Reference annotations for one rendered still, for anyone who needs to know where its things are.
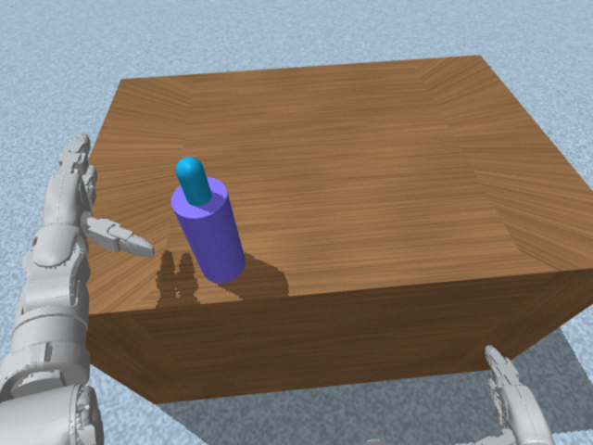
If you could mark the left robot hand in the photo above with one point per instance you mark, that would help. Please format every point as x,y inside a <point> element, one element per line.
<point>71,192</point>

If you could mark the right robot hand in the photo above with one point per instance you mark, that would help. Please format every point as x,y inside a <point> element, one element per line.
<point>515,406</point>

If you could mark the left robot arm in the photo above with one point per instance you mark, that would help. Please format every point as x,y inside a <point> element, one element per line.
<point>43,397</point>

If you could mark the bottle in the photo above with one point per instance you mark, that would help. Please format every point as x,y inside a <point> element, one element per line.
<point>203,209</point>

